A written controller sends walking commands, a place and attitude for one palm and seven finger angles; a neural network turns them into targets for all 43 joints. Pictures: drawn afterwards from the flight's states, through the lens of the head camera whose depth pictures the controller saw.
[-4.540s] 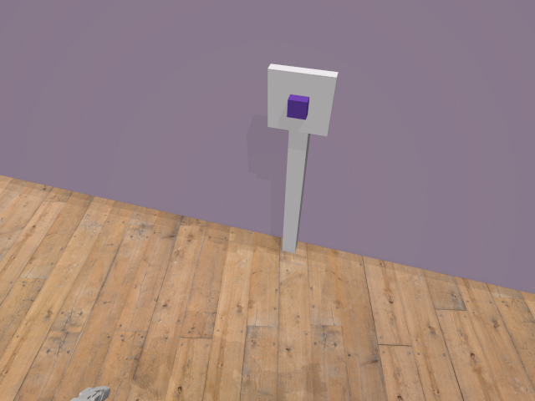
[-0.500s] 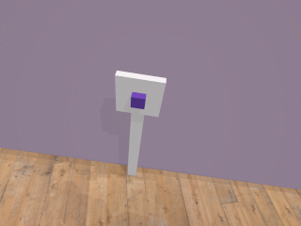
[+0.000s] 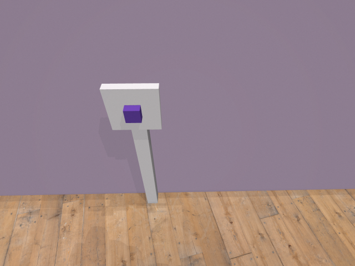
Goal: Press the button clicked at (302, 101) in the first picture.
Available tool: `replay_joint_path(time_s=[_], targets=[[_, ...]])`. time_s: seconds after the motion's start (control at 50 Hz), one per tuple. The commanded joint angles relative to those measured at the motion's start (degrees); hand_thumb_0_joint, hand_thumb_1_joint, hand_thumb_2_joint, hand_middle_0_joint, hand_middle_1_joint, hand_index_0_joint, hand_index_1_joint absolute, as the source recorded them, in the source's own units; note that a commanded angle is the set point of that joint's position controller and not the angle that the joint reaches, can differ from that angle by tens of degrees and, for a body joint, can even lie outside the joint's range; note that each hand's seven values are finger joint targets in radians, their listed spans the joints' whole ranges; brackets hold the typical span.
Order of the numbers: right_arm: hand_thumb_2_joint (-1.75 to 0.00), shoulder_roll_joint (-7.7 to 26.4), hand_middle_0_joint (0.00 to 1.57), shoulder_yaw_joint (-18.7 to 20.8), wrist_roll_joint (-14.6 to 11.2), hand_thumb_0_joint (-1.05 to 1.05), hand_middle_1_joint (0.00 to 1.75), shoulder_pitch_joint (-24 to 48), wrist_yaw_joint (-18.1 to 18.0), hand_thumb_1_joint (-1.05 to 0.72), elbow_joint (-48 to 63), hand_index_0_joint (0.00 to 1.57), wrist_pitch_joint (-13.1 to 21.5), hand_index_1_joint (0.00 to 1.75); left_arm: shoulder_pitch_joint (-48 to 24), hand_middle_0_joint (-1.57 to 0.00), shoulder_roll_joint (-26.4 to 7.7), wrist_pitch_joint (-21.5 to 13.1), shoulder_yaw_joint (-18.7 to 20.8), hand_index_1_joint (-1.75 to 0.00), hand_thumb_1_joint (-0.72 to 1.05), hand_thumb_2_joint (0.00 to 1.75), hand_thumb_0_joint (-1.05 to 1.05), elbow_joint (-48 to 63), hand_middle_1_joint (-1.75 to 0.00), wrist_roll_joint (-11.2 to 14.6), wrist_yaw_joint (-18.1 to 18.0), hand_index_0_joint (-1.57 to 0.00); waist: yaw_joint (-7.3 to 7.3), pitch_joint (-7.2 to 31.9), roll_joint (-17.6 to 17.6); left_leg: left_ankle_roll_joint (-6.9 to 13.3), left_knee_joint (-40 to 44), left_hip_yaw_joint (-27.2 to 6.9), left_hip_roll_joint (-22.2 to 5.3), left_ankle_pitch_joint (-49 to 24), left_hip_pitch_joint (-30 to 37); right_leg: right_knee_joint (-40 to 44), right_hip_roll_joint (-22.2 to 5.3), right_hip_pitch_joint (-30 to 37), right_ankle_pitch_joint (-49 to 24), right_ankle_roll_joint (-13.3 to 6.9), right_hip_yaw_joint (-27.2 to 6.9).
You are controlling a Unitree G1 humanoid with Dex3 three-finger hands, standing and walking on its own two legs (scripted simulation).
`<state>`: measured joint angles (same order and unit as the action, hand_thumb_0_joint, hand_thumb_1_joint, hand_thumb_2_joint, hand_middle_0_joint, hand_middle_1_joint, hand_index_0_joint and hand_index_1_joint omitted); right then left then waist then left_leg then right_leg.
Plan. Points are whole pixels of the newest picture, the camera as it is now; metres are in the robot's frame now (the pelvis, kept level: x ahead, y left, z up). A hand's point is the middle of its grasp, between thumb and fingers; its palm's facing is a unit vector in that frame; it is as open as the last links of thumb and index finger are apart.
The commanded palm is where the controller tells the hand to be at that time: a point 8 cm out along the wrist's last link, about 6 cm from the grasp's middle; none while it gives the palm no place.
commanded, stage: come to a stop and stand still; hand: left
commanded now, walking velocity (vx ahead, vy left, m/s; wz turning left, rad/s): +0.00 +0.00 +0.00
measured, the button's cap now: (133, 113) +0.58 +0.16 +0.00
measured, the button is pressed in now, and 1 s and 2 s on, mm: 0 0 0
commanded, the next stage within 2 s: look again from close up in 0.96 s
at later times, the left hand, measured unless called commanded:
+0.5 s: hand out of the picture -0.05 +0.09 -0.17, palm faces +0.11 -0.99 -0.10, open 7.3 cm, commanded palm none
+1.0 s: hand out of the picture +0.00 +0.15 -0.17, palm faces +0.06 -0.98 -0.18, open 7.3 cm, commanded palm none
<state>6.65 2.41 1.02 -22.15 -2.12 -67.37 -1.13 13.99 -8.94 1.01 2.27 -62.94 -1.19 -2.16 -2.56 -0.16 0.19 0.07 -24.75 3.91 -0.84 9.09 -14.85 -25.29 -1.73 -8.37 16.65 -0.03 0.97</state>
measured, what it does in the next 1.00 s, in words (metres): stands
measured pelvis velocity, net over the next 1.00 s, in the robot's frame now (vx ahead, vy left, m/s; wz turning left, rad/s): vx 0.02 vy -0.01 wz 0.01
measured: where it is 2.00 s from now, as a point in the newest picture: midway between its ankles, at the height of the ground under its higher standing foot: outside the picture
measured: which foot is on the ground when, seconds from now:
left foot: down 0.00-1.00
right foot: down 0.00-1.00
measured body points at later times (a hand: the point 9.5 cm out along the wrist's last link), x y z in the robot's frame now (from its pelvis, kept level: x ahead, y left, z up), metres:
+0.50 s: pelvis +0.01 -0.03 +0.00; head +0.02 -0.03 +0.45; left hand -0.06 +0.14 -0.16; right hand +0.00 -0.24 -0.16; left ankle +0.04 +0.12 -0.74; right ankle -0.03 -0.12 -0.74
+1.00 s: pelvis +0.02 -0.01 +0.00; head +0.02 -0.02 +0.45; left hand +0.00 +0.20 -0.16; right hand +0.01 -0.22 -0.16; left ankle +0.04 +0.12 -0.74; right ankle -0.03 -0.12 -0.74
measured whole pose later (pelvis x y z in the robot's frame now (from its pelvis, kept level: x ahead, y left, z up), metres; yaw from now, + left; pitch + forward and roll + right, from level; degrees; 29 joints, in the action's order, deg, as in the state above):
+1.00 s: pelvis +0.02 -0.01 +0.00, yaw +1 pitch -2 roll +0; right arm 7.2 0.2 0.8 -16.2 -2.3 -67.0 0.1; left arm 17.9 -7.0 -0.9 0.2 -64.4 -0.7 -2.3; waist 0.1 -2.1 -0.4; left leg -1.5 -22.9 3.0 -2.6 10.2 -10.3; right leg -22.5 0.2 -3.7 16.6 -1.1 2.2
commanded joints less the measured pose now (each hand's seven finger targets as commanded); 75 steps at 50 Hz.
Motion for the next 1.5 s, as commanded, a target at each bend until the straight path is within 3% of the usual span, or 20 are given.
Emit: replay_joint_path(time_s=[0.0, 0.02, 0.08, 0.2, 0.24, 0.38, 0.46, 0.58, 1.02, 1.04, 1.06, 1.08, 1.1, 1.14, 1.16, 1.2, 1.24, 1.28, 1.4, 1.48], targets=[[-0.9, 1.4, 0.2, -0.53, 0.11, 0.0, 0.3, -1.28, 0.61, -0.9, 2.56, 0.2, 0.91, 0.3, 4.85, -0.2, -6.24, -1.33, -0.08, -0.3, 0.9, 0.9, 0.0, 0.46, -0.3, 0.5, -0.18, -0.2, 1.59, -6.04, 9.09, -0.43, -1.03, -2.88, -1.66, 6.95, -1.61, 16.17, -11.54, -7.85, 10.4, -4.71, -10.33], [-0.9, 1.76, 0.2, -0.6, 0.4, 0.0, 0.3, -0.86, 0.49, -0.9, 2.16, 0.2, 0.54, 0.3, 4.77, -0.2, -5.5, -1.75, -0.08, -0.3, 0.9, 0.9, 0.0, 0.39, -0.3, 0.63, -0.27, -0.2, 2.13, -8.87, 14.87, -0.33, -2.65, -2.88, -2.31, 5.86, -2.11, 16.83, -9.73, -9.49, 8.1, -4.68, -9.88], [-0.9, 1.86, 0.2, -0.82, 0.26, 0.0, 0.3, -3.3, 0.29, -0.9, 0.75, 0.2, 0.56, 0.3, 5.31, -0.2, -2.79, -1.97, -0.92, -0.3, 0.9, 0.9, 0.0, 0.15, -0.3, 0.96, -0.31, -0.2, 1.29, -10.73, 9.95, -0.44, -2.72, -3.04, -3.55, 1.55, -0.16, 14.04, -7.96, -9.68, 0.81, -4.8, -6.99], [-0.9, 2.13, 0.2, -1.03, 0.01, 0.0, 0.3, -2.17, -0.07, -0.9, 0.51, 0.2, 0.4, 0.3, 7.45, -0.2, -2.5, -1.87, -0.85, -0.3, 0.9, 0.9, 0.0, -0.01, -0.3, 0.99, -0.35, -0.2, 1.63, -10.95, 2.0, -1.03, -1.13, -3.17, -4.6, -1.56, 3.34, 13.13, -5.72, -11.31, 2.01, -3.51, -6.45], [-0.9, 2.39, 0.2, -1.02, -0.16, 0.0, 0.3, -1.31, -0.26, -0.9, 0.76, 0.2, 0.66, 0.3, 8.54, -0.2, -2.38, -2.04, -0.78, -0.3, 0.9, 0.9, 0.0, -0.42, -0.3, 1.01, -0.27, -0.2, 1.85, -9.81, 0.23, -1.15, -0.51, -3.29, -4.89, -3.43, 3.94, 12.33, -4.86, -9.6, -1.63, -2.94, -6.11], [-0.9, 3.24, 0.2, -1.01, -0.44, 0.0, 0.3, 0.9, -0.9, -0.9, 1.58, 0.2, 1.58, 0.3, 10.81, -0.2, -1.47, -2.43, -0.9, -0.3, 0.9, 0.9, 0.0, -1.87, -0.3, 0.87, -0.22, -0.2, 2.1, -3.99, -1.82, -1.02, 1.33, -3.75, -5.5, -6.78, 6.37, 9.39, -4.1, -3.77, -12.09, -2.12, -4.77], [-0.9, 3.74, 0.2, -0.9, -0.54, 0.0, 0.3, 1.76, -1.07, -0.9, 1.88, 0.2, 1.81, 0.3, 11.77, -0.2, -0.66, -2.48, -1.06, -0.3, 0.9, 0.9, 0.0, -2.35, -0.3, 0.72, -0.34, -0.2, 2.22, -3.35, -0.43, -0.76, 1.81, -3.81, -5.88, -7.79, 7.17, 8.63, -3.93, -2.78, -15.04, -1.89, -4.01], [-0.9, 4.07, 0.2, -1.12, -0.5, 0.0, 0.3, 2.64, -0.98, -0.9, 1.81, 0.2, 1.73, 0.3, 12.52, -0.2, -0.4, -2.38, -1.31, -0.3, 0.9, 0.9, 0.0, -2.8, -0.3, 0.6, -0.45, -0.2, 2.57, -5.86, 0.93, -0.44, 2.95, -4.15, -5.78, -7.11, 6.66, 8.95, -3.97, -3.69, -12.98, -1.7, -3.56], [-0.9, 5.7, 0.2, -1.42, -0.38, 0.0, 0.3, 2.47, -0.37, -0.9, 1.75, 0.2, 2.16, 0.3, 10.05, -0.2, -3.07, -2.28, -1.1, -0.3, 0.9, 0.9, 0.0, -0.9, -0.3, 0.73, -0.41, -0.2, 3.01, -5.52, 0.75, 0.19, 4.87, -4.87, -5.61, -6.99, 6.4, 8.53, -3.9, -2.08, -9.5, -1.73, -3.19], [-0.9, 14.47, 0.2, -0.41, -0.18, 0.0, 0.3, 5.79, 1.01, -0.9, 9.44, 0.2, 1.82, 0.3, 5.57, -0.2, -14.62, -3.08, -1.68, -0.3, 0.9, 0.9, 0.0, 4.42, -0.3, -0.68, -0.17, -0.2, 0.89, -11.75, -0.59, -0.03, 0.38, -6.48, -3.55, -5.53, 2.74, 7.24, -3.44, -8.54, -7.82, -2.23, -1.82], [-0.9, 11.35, 0.2, 0.07, 0.39, 0.0, 0.3, 5.94, 0.46, -0.9, 10.51, 0.2, 2.84, 0.3, 5.1, -0.2, -9.63, -3.28, -0.04, -0.3, 0.9, 0.9, 0.0, 5.21, -0.3, -0.13, -0.59, -0.2, 1.83, -3.49, -3.75, 0.62, -2.41, -5.45, -4.98, -3.22, 2.68, 3.73, -5.06, -6.49, -5.7, -2.28, -4.1], [-0.9, 10.26, 0.2, 0.36, 0.46, 0.0, 0.3, 5.67, -0.11, -0.9, 9.85, 0.2, 3.16, 0.3, 5.18, -0.2, -9.82, -3.45, 0.34, -0.3, 0.9, 0.9, 0.0, 5.14, -0.3, -0.27, -0.54, -0.2, 1.57, 0.01, -4.2, 0.88, -3.67, -5.81, -4.34, -6.33, 3.01, 3.4, -5.2, -4.4, -11.17, -3.2, -4.97], [-0.9, 9.65, 0.2, 0.03, 0.37, 0.0, 0.3, 4.26, -0.14, -0.9, 10.06, 0.2, 3.15, 0.3, 5.66, -0.2, -9.4, -3.44, -0.21, -0.3, 0.9, 0.9, 0.0, 5.53, -0.3, 0.15, -0.4, -0.2, 1.64, 2.08, -2.0, 0.91, -4.45, -5.74, -3.83, -5.78, 3.12, 3.58, -5.61, -2.71, -12.62, -3.42, -4.95], [-0.9, 8.66, 0.2, -0.33, 0.43, 0.0, 0.3, 3.59, 0.24, -0.9, 10.81, 0.2, 2.67, 0.3, 5.76, -0.2, -8.55, -3.05, -0.39, -0.3, 0.9, 0.9, 0.0, 6.23, -0.3, 0.16, -0.31, -0.2, 1.52, 1.77, 4.94, 0.77, -4.97, -4.51, -2.9, -2.66, 1.24, 3.72, -6.13, -2.63, -12.38, -3.56, -5.67], [-0.9, 9.23, 0.2, -0.08, 0.37, 0.0, 0.3, 3.99, 0.34, -0.9, 11.06, 0.2, 2.61, 0.3, 5.08, -0.2, -9.04, -3.02, -0.15, -0.3, 0.9, 0.9, 0.0, 6.49, -0.3, 0.19, -0.33, -0.2, 1.56, 0.43, 6.0, 0.88, -4.91, -4.32, -2.62, -1.88, 0.46, 3.52, -6.18, -3.15, -12.03, -3.59, -5.46], [-0.9, 10.35, 0.2, 0.29, 0.2, 0.0, 0.3, 4.71, 0.33, -0.9, 11.57, 0.2, 2.67, 0.3, 4.68, -0.2, -9.71, -2.88, 0.21, -0.3, 0.9, 0.9, 0.0, 7.44, -0.3, 0.15, -0.31, -0.2, 1.81, -0.82, 4.08, 1.25, -3.94, -4.44, -3.2, -4.63, 0.28, 1.85, -5.58, -3.16, -14.71, -3.46, -4.49], [-0.9, 11.28, 0.2, 0.19, 0.09, 0.0, 0.3, 5.06, 0.4, -0.9, 11.56, 0.2, 2.83, 0.3, 5.22, -0.2, -9.72, -2.73, 0.02, -0.3, 0.9, 0.9, 0.0, 7.91, -0.3, 0.21, -0.36, -0.2, 2.23, 0.47, 0.68, 1.85, -3.75, -5.2, -4.21, -11.07, 2.07, -0.38, -4.45, -2.18, -18.17, -2.99, -3.08], [-0.9, 12.57, 0.2, 0.47, -0.02, 0.0, 0.3, 6.07, 0.38, -0.9, 11.93, 0.2, 2.71, 0.3, 4.65, -0.2, -10.52, -2.37, 0.19, -0.3, 0.9, 0.9, 0.0, 8.33, -0.3, 0.25, -0.33, -0.2, 2.41, -1.27, -0.68, 2.25, -3.0, -6.11, -4.81, -11.17, 1.46, -0.51, -3.77, -3.25, -14.01, -2.41, -2.45], [-0.9, 16.13, 0.2, 0.79, 0.13, 0.0, 0.3, 10.1, 0.94, -0.9, 13.15, 0.2, 2.57, 0.3, 1.76, -0.2, -13.21, -1.92, 0.17, -0.3, 0.9, 0.9, 0.0, 9.2, -0.3, 0.13, 0.25, -0.2, 2.67, -3.54, -2.79, 2.74, 2.12, -8.72, -5.46, 0.89, -0.97, 1.85, -3.01, -4.45, -2.66, -1.79, -2.35], [-0.9, 17.81, 0.2, 0.92, 0.19, 0.0, 0.3, 11.6, 1.3, -0.9, 13.47, 0.2, 2.64, 0.3, 0.56, -0.2, -14.19, -1.89, 0.15, -0.3, 0.9, 0.9, 0.0, 9.22, -0.3, -0.04, 0.59, -0.2, 2.7, -2.72, -2.43, 2.73, 5.25, -10.07, -5.87, 6.91, -1.19, 2.41, -3.0, -3.88, -1.17, -1.52, -2.13]])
